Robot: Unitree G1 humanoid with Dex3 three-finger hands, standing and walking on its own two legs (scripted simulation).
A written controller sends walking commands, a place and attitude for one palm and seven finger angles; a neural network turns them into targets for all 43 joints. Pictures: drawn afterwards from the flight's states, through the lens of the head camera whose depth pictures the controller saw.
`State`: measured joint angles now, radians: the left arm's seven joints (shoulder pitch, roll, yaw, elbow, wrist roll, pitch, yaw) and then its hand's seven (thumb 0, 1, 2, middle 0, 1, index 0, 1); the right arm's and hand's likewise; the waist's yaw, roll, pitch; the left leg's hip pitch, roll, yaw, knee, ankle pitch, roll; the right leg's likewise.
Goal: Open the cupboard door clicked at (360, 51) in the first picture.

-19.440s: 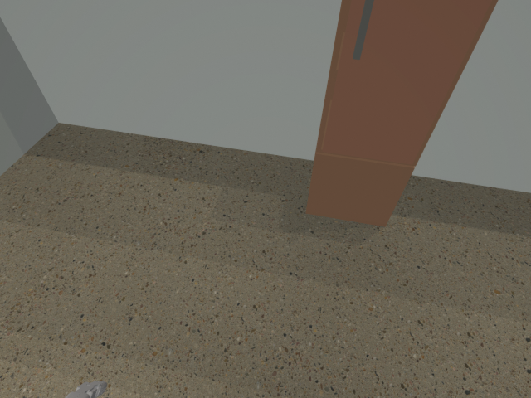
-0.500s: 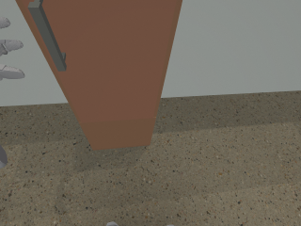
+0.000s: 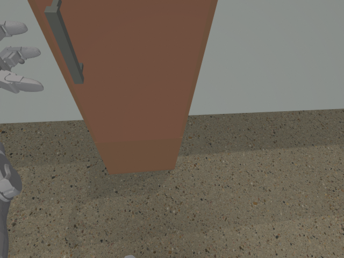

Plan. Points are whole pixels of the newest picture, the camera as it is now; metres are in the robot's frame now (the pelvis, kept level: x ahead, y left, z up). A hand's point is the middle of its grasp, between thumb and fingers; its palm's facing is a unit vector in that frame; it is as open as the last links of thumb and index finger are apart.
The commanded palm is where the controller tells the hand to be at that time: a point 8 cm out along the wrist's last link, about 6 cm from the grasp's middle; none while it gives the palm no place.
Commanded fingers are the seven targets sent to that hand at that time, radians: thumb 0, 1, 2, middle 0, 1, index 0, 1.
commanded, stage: move the hooked fingers beside the handle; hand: left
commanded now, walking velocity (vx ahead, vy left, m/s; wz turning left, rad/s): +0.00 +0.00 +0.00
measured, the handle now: (69, 45) +0.55 +0.20 +0.16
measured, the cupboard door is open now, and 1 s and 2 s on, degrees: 0 0 0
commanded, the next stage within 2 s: slide the fingers in behind the handle in 0.34 s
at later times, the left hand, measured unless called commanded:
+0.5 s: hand (30, 58) +0.49 +0.26 +0.17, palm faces +0.05 -1.00 +0.00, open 14.0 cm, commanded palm +0.48 +0.31 +0.16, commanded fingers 0.00 -0.50 0.30 -0.30 -1.20 -0.30 -1.20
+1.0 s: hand (51, 60) +0.49 +0.22 +0.17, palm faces +0.04 -1.00 +0.00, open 14.0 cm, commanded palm +0.46 +0.27 +0.16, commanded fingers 0.00 -0.50 0.30 -0.30 -1.20 -0.30 -1.20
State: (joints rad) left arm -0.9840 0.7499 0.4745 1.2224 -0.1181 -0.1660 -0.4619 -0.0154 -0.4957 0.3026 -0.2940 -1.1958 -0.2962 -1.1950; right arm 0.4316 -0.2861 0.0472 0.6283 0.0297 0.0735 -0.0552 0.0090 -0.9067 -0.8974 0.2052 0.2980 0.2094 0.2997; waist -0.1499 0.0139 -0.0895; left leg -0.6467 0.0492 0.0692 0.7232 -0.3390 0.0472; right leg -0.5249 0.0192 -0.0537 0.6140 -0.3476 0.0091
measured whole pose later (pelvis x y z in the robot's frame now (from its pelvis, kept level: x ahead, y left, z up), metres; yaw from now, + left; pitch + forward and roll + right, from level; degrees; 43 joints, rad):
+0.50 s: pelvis -0.01 -0.02 +0.00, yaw +0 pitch +15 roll -3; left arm -1.05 0.81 0.47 1.30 -0.09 -0.18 -0.45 -0.02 -0.50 0.30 -0.29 -1.20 -0.30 -1.20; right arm 0.44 -0.31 0.05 0.64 0.04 0.06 -0.08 0.01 -0.91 -0.90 0.20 0.30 0.21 0.30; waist -0.18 0.02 -0.07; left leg -0.68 0.06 0.05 0.73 -0.32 0.03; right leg -0.56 0.04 -0.07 0.64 -0.34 -0.01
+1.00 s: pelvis +0.00 -0.02 +0.00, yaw +0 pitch +13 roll -2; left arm -0.95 0.64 0.43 1.17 -0.12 -0.18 -0.36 -0.02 -0.50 0.30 -0.29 -1.20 -0.30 -1.20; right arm 0.41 -0.28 0.04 0.63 0.03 0.06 -0.05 0.01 -0.91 -0.90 0.20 0.30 0.21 0.30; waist -0.14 0.03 -0.09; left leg -0.61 0.06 0.06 0.71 -0.33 0.02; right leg -0.50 0.03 -0.06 0.63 -0.36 -0.01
